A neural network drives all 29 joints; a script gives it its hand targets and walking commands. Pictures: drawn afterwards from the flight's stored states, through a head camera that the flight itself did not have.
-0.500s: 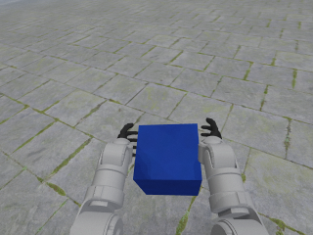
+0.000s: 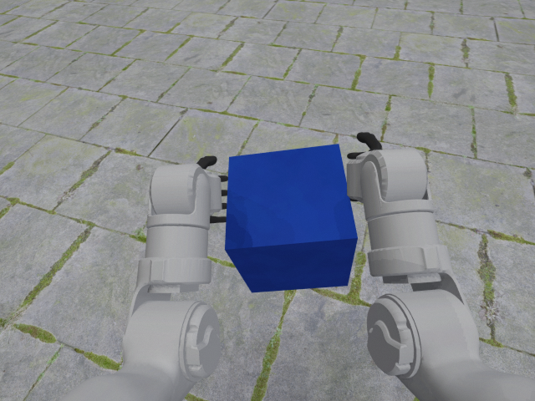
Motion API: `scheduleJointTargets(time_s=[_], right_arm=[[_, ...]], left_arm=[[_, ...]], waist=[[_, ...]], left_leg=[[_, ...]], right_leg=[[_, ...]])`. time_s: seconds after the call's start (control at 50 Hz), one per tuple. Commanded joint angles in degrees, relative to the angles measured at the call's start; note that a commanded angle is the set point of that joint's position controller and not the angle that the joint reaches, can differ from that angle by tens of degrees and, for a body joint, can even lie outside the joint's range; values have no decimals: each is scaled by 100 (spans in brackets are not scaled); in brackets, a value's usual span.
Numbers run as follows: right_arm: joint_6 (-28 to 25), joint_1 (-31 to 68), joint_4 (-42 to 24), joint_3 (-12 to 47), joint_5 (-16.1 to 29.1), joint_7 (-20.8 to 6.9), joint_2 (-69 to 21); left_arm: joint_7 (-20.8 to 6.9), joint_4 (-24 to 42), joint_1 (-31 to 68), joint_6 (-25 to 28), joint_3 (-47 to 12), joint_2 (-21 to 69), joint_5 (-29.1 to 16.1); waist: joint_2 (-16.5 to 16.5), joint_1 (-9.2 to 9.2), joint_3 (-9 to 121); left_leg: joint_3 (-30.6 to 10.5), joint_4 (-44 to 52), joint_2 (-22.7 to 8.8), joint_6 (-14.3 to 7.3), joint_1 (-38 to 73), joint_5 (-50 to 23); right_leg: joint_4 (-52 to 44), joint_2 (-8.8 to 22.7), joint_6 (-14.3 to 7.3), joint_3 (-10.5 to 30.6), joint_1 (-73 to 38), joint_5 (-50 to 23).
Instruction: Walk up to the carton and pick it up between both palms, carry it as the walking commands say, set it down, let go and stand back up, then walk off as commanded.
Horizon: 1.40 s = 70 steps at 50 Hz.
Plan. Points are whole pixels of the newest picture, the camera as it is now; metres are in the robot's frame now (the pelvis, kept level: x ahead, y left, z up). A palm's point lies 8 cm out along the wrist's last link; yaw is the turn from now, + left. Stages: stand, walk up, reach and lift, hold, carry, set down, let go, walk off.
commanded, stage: carry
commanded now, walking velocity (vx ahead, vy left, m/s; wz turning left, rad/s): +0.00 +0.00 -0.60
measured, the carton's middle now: (291, 224) +0.40 +0.00 +0.04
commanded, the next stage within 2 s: none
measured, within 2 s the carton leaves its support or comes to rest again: neither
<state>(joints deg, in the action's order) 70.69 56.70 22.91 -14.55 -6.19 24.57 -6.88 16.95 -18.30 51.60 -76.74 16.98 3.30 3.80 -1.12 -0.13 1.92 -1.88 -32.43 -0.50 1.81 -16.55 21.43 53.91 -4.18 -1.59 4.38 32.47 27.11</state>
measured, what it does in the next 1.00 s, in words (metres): steps to the right, turning right: right foot, then left foot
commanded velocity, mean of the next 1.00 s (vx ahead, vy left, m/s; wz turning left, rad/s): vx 0.00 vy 0.00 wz -0.60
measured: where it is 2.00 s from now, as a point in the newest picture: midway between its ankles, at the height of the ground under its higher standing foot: outside the picture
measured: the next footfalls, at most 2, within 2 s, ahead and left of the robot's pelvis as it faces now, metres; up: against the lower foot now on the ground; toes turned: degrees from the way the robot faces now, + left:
right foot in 0.14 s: +0.10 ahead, -0.16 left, +0.00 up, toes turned -2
left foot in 0.44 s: +0.04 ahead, +0.07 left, +0.00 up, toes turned -12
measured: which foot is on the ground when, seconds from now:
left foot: down 0.00-0.16, up 0.18-0.42, down 0.44-0.72, up 0.74-1.00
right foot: up 0.00-0.12, down 0.14-0.44, up 0.46-0.68, down 0.70-1.00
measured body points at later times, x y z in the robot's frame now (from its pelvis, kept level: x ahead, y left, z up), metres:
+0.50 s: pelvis +0.00 -0.05 -0.01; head +0.08 -0.07 +0.43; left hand +0.42 -0.04 +0.09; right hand +0.38 -0.28 +0.11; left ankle +0.00 +0.08 -0.73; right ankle +0.03 -0.17 -0.70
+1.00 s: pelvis +0.00 -0.14 +0.00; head +0.08 -0.20 +0.44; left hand +0.41 -0.26 +0.09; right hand +0.29 -0.48 +0.10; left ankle +0.03 -0.03 -0.69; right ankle -0.02 -0.25 -0.73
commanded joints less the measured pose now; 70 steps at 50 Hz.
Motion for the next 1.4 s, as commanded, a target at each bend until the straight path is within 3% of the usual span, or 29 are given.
scheduleJointTargets(time_s=[0.0, 0.08, 0.1, 0.14, 0.16, 0.28, 0.34, 0.36, 0.38, 0.4, 0.42, 0.44, 0.48, 0.62, 0.66, 0.7, 0.82, 0.96, 1.0, 1.02, 1.04, 1.08, 1.12, 1.22, 1.26, 1.28, 1.3, 1.32, 1.38], right_arm=[[64, 3442, -112, 1685, 2213, -2604, -6225], [41, 3540, -523, 1653, 2142, -2492, -6096], [1, 3991, -723, 1809, 2290, -2475, -6089], [67, 3348, -311, 1943, 2277, -2566, -6327], [13, 3968, -335, 1960, 2413, -2577, -6316], [-81, 3825, -429, 2213, 2761, -2735, -6772], [-115, 4092, -736, 2209, 2865, -2731, -6801], [-81, 3948, -764, 2129, 2818, -2729, -6682], [-120, 4037, -860, 2103, 2861, -2747, -6682], [-97, 3661, -875, 2038, 2685, -2734, -6527], [-101, 3855, -834, 2123, 2701, -2733, -6568], [-140, 4421, -824, 2217, 2707, -2713, -6461], [-120, 4721, -862, 2329, 2761, -2733, -6401], [-36, 4166, -721, 1820, 2259, -2609, -6091], [-3, 3891, -565, 1808, 2218, -2605, -6143], [38, 3357, -319, 1996, 2239, -2687, -6372], [-168, 4488, -363, 2522, 2804, -2756, -6736], [-223, 4279, -883, 2259, 2825, -2745, -6661], [-247, 4335, -899, 2224, 2759, -2733, -6419], [-217, 4020, -689, 2134, 2630, -2767, -6522], [-239, 4005, -460, 2136, 2579, -2743, -6540], [-260, 4232, -568, 2245, 2611, -2770, -6403], [-242, 4040, -495, 2113, 2522, -2772, -6470], [-144, 3965, -837, 1822, 2287, -2650, -6079], [-131, 3771, -807, 1818, 2233, -2624, -5990], [-120, 4025, -680, 1932, 2272, -2655, -5995], [-61, 3487, -513, 2072, 2291, -2669, -6247], [-103, 3938, -605, 2199, 2478, -2668, -6278], [-149, 4313, -487, 2473, 2726, -2794, -6512]], left_arm=[[-1669, 1014, 5995, 451, -2673, 6641, -2770], [-1761, 727, 5577, 402, -2549, 6811, -2813], [-1782, 696, 5610, 461, -2520, 6766, -2844], [-1820, 250, 4858, 486, -2375, 6608, -2686], [-1822, 204, 5194, 570, -2357, 6502, -2697], [-1565, 1588, 5935, 745, -2555, 6326, -2424], [-1539, 1886, 6052, 754, -2667, 6333, -2416], [-1534, 1842, 5846, 736, -2655, 6394, -2417], [-1527, 1880, 5801, 709, -2708, 6450, -2407], [-1549, 1504, 5258, 622, -2712, 6722, -2365], [-1548, 1159, 5292, 616, -2608, 6699, -2329], [-1549, 1265, 6050, 681, -2707, 6576, -2467], [-1561, 1368, 6573, 656, -2865, 6708, -2664], [-1681, 251, 5597, 411, -2700, 6923, -2695], [-1729, 157, 5235, 404, -2608, 6890, -2622], [-1797, -323, 4502, 473, -2432, 6801, -2396], [-1693, 571, 5505, 785, -2292, 6218, -2137], [-1602, 1083, 5281, 795, -2509, 6428, -2140], [-1612, 1059, 5432, 738, -2621, 6558, -2266], [-1606, 754, 4997, 696, -2545, 6647, -2113], [-1610, 651, 5234, 722, -2535, 6615, -2155], [-1588, 789, 5723, 800, -2777, 6651, -2362], [-1634, 787, 5906, 733, -2704, 6666, -2428], [-1718, 326, 5231, 542, -2722, 6895, -2587], [-1780, -135, 4711, 493, -2609, 6936, -2524], [-1797, -36, 5086, 556, -2718, 6849, -2556], [-1816, -310, 4516, 548, -2565, 6790, -2448], [-1819, -319, 4602, 648, -2496, 6663, -2420], [-1777, 86, 4909, 732, -2510, 6380, -2173]], waist=[[1421, 88, 2349], [1083, 20, 2772], [623, -11, 2874], [-1380, 32, 2956], [-1449, 27, 3297], [-819, 2, 3631], [-775, 99, 3640], [-735, 169, 3634], [155, 214, 3579], [1591, 187, 3776], [1573, 148, 3478], [1062, 109, 3255], [530, 80, 2770], [1837, 163, 2802], [1133, 62, 2974], [-1294, -34, 3170], [-1358, -58, 3366], [-821, 67, 3652], [454, 231, 3616], [1779, 211, 3626], [1349, 168, 3582], [511, 49, 3184], [889, 57, 2657], [2015, 159, 2631], [1187, 82, 2804], [623, -47, 2963], [-994, -1, 3022], [-1520, -43, 3409], [-1045, -68, 3264]], left_leg=[[240, -22, -1701, -895, 2244, -5190], [923, -1297, -1204, -195, 1825, -4748], [972, -1760, -974, 129, 825, -3405], [710, -2905, -37, 601, -1892, 2146], [324, -2819, -1, 458, -1945, 2064], [289, -1309, 228, 239, -793, 746], [222, -384, 236, 85, 198, 234], [59, 343, -44, -3, 915, -356], [-442, 825, -735, -211, 1732, -1735], [-1605, 582, -2100, -721, 2912, -4108], [-1402, 154, -2701, -1212, 3113, -5551], [-859, 14, -2639, -1205, 3012, -6143], [-35, 142, -2323, -949, 2748, -4973], [1061, -902, -1589, -254, 3317, -6259], [1243, -2033, -1240, 316, 1443, -4521], [989, -3241, -275, 754, -2093, 1968], [402, -1931, -101, 434, -1606, 1238], [124, -247, -131, 79, 156, -30], [-632, 422, -1370, -452, 2495, -3653], [-1255, 85, -2488, -940, 3730, -6337], [-873, -157, -2777, -1353, 3832, -7339], [133, -55, -2615, -920, 3511, -5982], [333, 214, -2423, -891, 2786, -4649], [1395, -1022, -1773, -246, 2914, -5754], [1617, -1919, -1420, 211, 1843, -5184], [1400, -2836, -1177, 529, 278, -2629], [1243, -3541, -582, 753, -1548, 1496], [697, -3505, -337, 709, -2083, 2128], [524, -2604, -317, 521, -1783, 1654]], right_leg=[[-235, 458, 286, -592, 647, -466], [-2566, 106, 81, -787, -1276, -2060], [-2660, 381, -84, -163, -2317, -4018], [-1845, 1654, -642, 2003, -4416, -9967], [-1834, 1777, -922, 2018, -4482, -9468], [-2413, 1388, -598, 1747, -3209, -5459], [-2291, 1087, -375, 1516, -2544, -4996], [-1932, 914, -210, 1338, -2099, -4646], [-1483, 580, -22, 914, -1387, -3307], [-255, -21, 217, 266, -32, -596], [1044, 130, 232, -81, 755, 530], [1322, 416, 288, -109, 941, 316], [1017, 564, 349, -225, 1235, -348], [-1925, 131, 221, -1141, 373, -1082], [-2603, 372, -63, -319, -1872, -4229], [-1500, 1713, -804, 1725, -4695, -10835], [-1978, 1408, -652, 1643, -3893, -7327], [-1772, 1141, -372, 1580, -2887, -6540], [-912, 561, 248, 874, -769, -3727], [294, 65, 354, 195, 750, 241], [1254, 337, 270, -114, 1088, 742], [1293, 551, 313, -187, 1373, 54], [496, 766, 330, -416, 1279, -351], [-1527, 147, 144, -1181, 271, -913], [-2528, 45, -24, -951, -1313, -2924], [-2424, 634, -375, 324, -2702, -5250], [-1866, 1530, -664, 1601, -4136, -9873], [-1546, 1720, -928, 2039, -4771, -10487], [-1847, 1556, -830, 1679, -3932, -8291]])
